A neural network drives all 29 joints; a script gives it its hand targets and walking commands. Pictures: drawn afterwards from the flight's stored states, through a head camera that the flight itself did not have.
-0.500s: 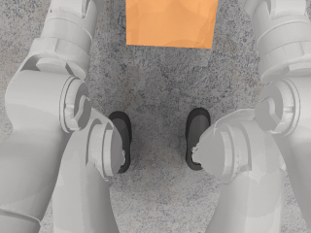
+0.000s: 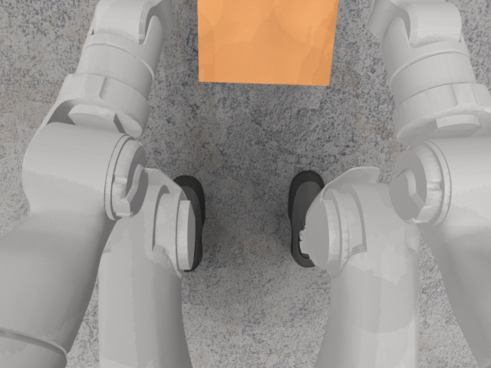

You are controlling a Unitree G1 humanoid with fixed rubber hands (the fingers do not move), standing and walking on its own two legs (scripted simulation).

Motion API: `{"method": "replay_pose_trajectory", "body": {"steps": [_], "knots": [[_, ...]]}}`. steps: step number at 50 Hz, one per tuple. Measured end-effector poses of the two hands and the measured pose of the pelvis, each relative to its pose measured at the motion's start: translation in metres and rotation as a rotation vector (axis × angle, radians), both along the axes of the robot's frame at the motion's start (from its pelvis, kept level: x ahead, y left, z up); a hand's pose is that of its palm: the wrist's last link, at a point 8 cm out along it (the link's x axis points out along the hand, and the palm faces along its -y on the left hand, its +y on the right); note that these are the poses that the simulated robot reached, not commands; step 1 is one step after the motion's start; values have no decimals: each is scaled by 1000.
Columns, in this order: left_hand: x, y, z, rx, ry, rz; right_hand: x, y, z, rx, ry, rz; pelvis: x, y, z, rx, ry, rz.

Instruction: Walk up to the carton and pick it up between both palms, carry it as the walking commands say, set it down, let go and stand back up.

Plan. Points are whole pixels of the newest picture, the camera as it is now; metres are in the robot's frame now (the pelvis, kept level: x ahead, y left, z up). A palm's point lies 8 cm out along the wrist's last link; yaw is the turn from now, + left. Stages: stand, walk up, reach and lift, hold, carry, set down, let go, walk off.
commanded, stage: reach and lift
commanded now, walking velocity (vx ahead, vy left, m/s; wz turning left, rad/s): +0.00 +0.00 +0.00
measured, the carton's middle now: out of the picture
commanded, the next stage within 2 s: none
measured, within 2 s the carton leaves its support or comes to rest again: neither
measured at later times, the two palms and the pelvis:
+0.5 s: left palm out of the picture +0.56 +0.10 -0.12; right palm out of the picture +0.55 -0.15 -0.11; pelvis +0.01 +0.00 +0.03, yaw +0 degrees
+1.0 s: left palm out of the picture +0.54 +0.10 -0.03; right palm out of the picture +0.52 -0.15 -0.03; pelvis +0.00 +0.00 +0.07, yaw +0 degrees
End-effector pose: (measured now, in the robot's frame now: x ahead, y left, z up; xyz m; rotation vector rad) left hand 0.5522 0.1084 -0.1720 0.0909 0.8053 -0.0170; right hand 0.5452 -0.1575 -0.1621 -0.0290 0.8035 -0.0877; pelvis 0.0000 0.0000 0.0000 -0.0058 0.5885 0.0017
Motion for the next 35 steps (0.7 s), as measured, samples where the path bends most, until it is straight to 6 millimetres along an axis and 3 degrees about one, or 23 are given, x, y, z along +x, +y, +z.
{"method": "replay_pose_trajectory", "body": {"steps": [14, 25, 35], "knots": [[8, -3, 39, 7, -44, 36, 2, 2, 38, 3, -60, -44, -2, 2, 17, 8, 42, -3], [4, -7, 52, 10, -51, 59, 0, 3, 52, -24, -71, -94, 7, 3, 32, 17, 112, -13], [-5, -12, 89, 53, -76, 135, -9, 10, 87, -64, -96, -171, 11, 0, 49, 22, 170, -11]]}}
